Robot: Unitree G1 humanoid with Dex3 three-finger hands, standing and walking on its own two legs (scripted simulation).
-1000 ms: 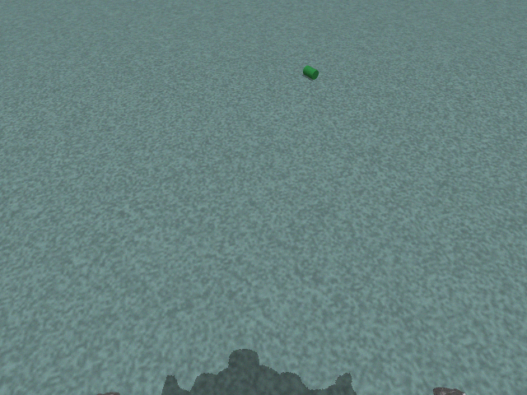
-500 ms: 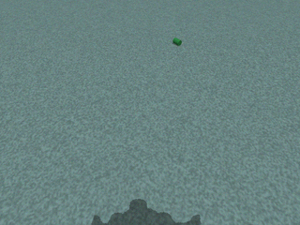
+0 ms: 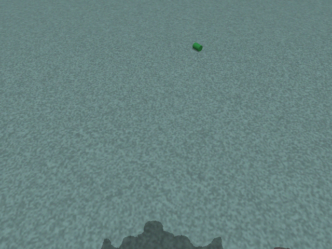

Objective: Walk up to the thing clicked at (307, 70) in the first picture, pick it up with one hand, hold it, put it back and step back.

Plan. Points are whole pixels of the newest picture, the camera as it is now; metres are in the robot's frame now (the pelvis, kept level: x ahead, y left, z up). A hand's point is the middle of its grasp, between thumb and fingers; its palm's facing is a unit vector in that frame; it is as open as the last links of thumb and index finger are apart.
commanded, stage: stand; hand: left
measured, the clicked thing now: (197, 46) +2.20 -0.35 -0.75
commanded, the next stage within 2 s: walk up in 0.12 s
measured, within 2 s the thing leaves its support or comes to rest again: neither
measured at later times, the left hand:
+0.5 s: hand (107, 196) +0.27 +0.20 -0.13, palm faces -0.21 -0.85 -0.49, open 7.4 cm
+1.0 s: hand (137, 131) +0.55 +0.14 -0.17, palm faces -0.46 -0.77 -0.45, open 7.4 cm
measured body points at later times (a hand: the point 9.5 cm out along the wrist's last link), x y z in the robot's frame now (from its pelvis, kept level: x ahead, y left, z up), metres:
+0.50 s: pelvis +0.09 -0.09 -0.04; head +0.06 -0.12 +0.41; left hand +0.28 +0.24 -0.10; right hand +0.08 -0.45 -0.16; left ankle +0.00 +0.11 -0.73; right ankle +0.12 -0.22 -0.75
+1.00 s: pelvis +0.38 -0.12 -0.03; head +0.41 -0.13 +0.42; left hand +0.57 +0.18 -0.14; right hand +0.35 -0.46 -0.13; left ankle +0.52 -0.05 -0.75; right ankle +0.17 -0.21 -0.68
